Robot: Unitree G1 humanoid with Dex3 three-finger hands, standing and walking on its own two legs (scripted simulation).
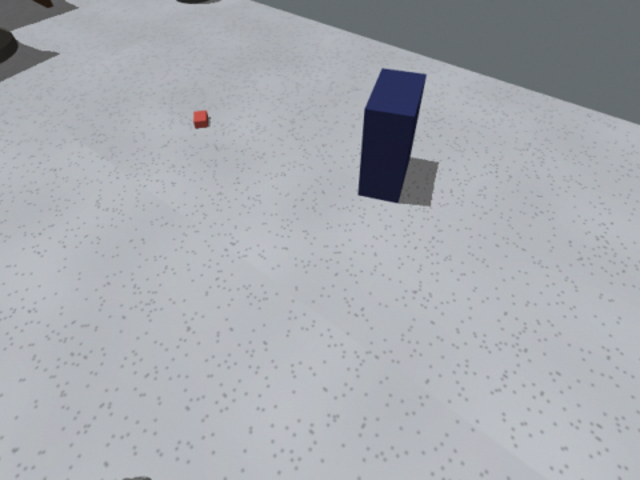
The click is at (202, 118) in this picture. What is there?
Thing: flat box
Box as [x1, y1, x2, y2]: [193, 110, 207, 127]
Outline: 205,110 194,112 193,121 195,127 207,126 207,114
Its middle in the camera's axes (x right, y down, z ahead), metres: -0.67 -0.64 +2.16
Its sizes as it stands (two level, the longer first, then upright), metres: 0.102 0.069 0.041
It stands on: the floor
